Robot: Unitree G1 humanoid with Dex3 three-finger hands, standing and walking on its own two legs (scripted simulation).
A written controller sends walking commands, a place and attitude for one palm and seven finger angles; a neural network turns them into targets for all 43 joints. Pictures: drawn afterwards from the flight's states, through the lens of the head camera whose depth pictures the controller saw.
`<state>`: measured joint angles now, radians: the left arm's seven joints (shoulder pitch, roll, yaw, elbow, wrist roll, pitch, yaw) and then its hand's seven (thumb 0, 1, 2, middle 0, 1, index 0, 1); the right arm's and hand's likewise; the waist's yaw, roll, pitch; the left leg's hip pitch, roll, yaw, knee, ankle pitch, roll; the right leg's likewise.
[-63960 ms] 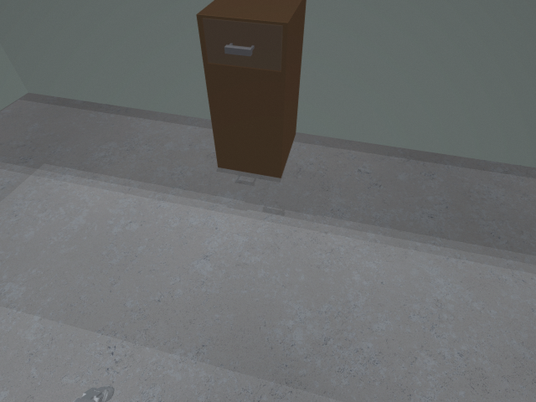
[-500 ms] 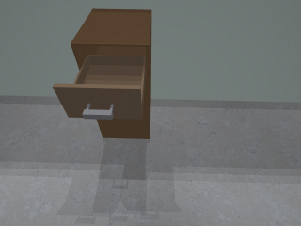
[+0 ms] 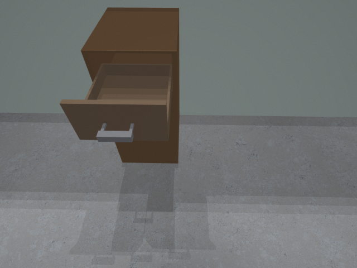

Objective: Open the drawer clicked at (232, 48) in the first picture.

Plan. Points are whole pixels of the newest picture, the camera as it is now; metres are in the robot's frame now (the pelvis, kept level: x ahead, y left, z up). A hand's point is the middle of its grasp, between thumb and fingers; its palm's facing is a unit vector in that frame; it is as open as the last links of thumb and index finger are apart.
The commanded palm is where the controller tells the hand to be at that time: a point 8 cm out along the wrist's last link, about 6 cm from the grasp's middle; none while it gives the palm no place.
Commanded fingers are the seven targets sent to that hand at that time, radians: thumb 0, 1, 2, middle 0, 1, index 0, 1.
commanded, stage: look to check the result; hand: left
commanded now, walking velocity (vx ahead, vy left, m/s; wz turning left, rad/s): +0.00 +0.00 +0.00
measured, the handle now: (116, 131) +0.52 +0.24 -0.06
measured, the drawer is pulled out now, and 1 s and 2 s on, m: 0.30 0.30 0.30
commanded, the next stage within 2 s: stand and wait in 0.26 s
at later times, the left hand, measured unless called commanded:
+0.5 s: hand out of the picture +0.02 +0.17 -0.17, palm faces +0.03 -0.98 -0.21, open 7.4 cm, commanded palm none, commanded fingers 0.00 0.90 0.90 -0.20 -0.30 -0.20 -0.30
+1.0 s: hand out of the picture +0.04 +0.16 -0.17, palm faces +0.03 -0.97 -0.22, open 7.4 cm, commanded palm none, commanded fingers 0.00 0.90 0.90 -0.20 -0.30 -0.20 -0.30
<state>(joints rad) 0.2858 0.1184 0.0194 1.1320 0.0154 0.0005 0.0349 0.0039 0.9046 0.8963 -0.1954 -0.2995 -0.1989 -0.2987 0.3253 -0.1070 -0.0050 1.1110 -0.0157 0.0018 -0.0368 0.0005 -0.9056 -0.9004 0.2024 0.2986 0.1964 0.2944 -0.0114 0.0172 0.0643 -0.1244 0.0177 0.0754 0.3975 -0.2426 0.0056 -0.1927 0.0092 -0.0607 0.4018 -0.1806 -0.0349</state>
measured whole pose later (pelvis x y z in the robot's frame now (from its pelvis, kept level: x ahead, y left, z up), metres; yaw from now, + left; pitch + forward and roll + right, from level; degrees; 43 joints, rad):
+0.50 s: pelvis +0.01 -0.01 +0.00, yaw +0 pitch -2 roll +0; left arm 0.25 0.14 0.02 1.13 0.01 -0.01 0.03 0.01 0.91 0.90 -0.20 -0.30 -0.20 -0.30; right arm 0.29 -0.13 -0.01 1.12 -0.02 0.00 -0.04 0.00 -0.91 -0.90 0.20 0.30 0.20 0.29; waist -0.01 0.02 0.07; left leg -0.09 0.03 0.07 0.37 -0.24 -0.01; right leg -0.17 0.02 -0.07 0.38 -0.19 -0.05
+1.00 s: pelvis +0.02 -0.02 +0.00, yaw +0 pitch -2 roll +0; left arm 0.22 0.16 0.03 1.14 0.01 -0.01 0.03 0.00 0.90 0.90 -0.20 -0.30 -0.20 -0.30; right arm 0.28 -0.16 -0.01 1.13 -0.02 0.00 -0.04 0.00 -0.91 -0.90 0.20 0.30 0.20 0.29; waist -0.02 0.02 0.07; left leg -0.08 0.04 0.06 0.35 -0.24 -0.02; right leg -0.15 0.04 -0.07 0.36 -0.19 -0.06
